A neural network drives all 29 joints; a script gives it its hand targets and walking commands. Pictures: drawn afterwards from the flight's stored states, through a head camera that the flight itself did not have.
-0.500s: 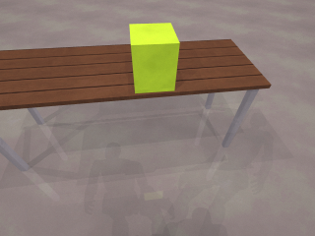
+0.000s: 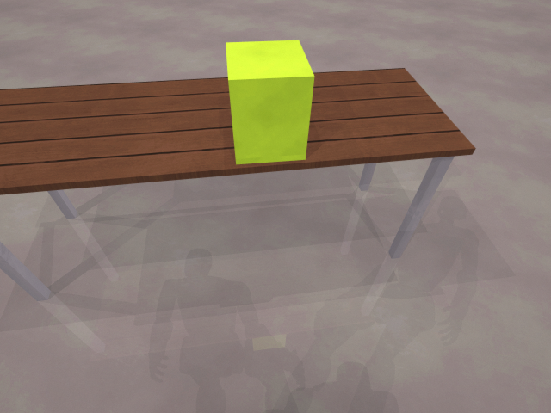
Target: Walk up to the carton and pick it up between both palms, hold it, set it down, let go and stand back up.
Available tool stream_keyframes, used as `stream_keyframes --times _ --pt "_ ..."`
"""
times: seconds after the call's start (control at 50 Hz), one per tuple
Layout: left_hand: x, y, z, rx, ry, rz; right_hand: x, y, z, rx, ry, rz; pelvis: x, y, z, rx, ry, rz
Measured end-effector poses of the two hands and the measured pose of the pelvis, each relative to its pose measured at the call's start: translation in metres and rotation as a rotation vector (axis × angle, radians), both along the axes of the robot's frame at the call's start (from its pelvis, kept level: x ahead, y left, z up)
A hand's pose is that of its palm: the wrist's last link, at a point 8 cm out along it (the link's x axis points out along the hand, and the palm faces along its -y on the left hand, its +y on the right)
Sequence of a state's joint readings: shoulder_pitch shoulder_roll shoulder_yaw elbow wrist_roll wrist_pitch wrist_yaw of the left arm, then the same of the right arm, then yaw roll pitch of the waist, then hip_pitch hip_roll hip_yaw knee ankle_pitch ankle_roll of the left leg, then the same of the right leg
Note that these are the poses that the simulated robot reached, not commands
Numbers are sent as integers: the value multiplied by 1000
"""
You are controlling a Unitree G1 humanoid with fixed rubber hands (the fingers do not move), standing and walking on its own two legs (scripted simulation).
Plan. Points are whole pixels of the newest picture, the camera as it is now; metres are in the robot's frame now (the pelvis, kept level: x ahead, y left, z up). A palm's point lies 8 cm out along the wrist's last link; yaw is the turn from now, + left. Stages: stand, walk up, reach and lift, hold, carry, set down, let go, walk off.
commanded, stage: walk up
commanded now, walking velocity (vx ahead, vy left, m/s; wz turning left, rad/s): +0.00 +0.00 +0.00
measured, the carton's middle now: (266, 103) +0.89 +0.06 -0.01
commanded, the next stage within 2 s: none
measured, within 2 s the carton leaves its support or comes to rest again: neither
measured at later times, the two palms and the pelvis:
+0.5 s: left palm out of the picture +0.06 +0.31 -0.15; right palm out of the picture +0.03 -0.21 -0.12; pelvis +0.07 +0.05 -0.01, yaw +7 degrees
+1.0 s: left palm (148, 324) +0.29 +0.25 -0.12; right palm (419, 299) +0.37 -0.27 -0.12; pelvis +0.30 -0.02 -0.01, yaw +11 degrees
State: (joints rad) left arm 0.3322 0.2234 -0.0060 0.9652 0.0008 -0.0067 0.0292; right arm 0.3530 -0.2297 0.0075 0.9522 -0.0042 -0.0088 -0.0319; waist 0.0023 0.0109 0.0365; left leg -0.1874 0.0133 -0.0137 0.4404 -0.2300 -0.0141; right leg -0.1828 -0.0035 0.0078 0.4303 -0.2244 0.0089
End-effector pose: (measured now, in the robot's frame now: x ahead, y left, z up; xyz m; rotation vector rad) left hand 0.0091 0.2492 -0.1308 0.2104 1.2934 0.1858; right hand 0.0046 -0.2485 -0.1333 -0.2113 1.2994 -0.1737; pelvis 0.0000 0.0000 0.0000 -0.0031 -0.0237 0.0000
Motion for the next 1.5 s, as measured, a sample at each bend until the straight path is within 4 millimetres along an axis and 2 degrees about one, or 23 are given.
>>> stream_keyframes --times 0.14,0.22,0.26,0.32,0.38,0.44,0.52,0.56,0.62,0.74,0.82,0.86,0.92,1.04,1.1,1.18,1.24,1.3,1.42,1.5 --pt "1 -1 -1 -5 -3 0 1 1 0 2 0 3 2 0 0 0 1 7" --pt "-5 6 -2 -6 -23 46 -1 2 3 -3 42 41 9 3 -1 -14 9 57" --pt "-14 13 -3 -3 -8 77 6 5 6 -10 58 73 14 8 -1 -10 9 77" --pt "-29 27 -7 -7 55 115 28 12 12 -23 30 87 26 21 -1 -7 5 86" --pt "-28 47 -23 -14 120 118 44 21 8 -54 -41 67 41 37 -15 -13 -9 99" --pt "2 59 -30 -16 115 82 38 31 3 -77 -17 34 56 45 -19 14 -35 92" --pt "72 63 -15 -28 -21 49 29 41 17 -67 95 32 79 45 -5 -6 -31 122" --pt "104 62 -8 -38 -87 40 33 43 25 -59 133 39 92 43 -1 -8 -24 136" --pt "141 56 -2 -51 -134 37 48 39 30 -54 159 39 115 40 2 -8 -15 145" --pt "218 32 -3 -52 -161 7 111 19 20 -51 126 35 172 25 -6 7 -1 143" --pt "278 12 -8 -26 -225 -3 165 -3 0 -42 121 65 219 6 -23 8 10 157" --pt "297 5 -10 -3 -258 13 199 -14 -11 -35 122 102 239 -4 -30 -9 1 165" --pt "301 0 -3 18 -252 90 264 -22 -7 -33 54 156 267 -13 -23 13 -14 177" --pt "276 -6 9 32 -117 186 406 -15 18 -10 -201 266 309 -18 -6 14 -33 188" --pt "267 -9 8 23 -45 209 457 -4 26 3 -282 294 329 -18 -5 9 -28 192" --pt "271 -9 -1 -2 -1 239 507 14 29 0 -322 342 356 -15 -9 1 -21 203" --pt "284 -5 -17 -26 18 247 535 22 24 -30 -346 364 379 -8 -21 1 -19 215" --pt "311 -5 -25 -46 32 206 544 19 24 -65 -341 354 396 -6 -24 15 -31 217" --pt "402 -3 -8 -46 -87 126 524 -20 40 -133 -212 275 429 -19 -6 -15 -42 227" --pt "455 -14 0 -51 -179 110 521 -50 42 -142 -143 245 449 -34 -4 -10 -32 224"
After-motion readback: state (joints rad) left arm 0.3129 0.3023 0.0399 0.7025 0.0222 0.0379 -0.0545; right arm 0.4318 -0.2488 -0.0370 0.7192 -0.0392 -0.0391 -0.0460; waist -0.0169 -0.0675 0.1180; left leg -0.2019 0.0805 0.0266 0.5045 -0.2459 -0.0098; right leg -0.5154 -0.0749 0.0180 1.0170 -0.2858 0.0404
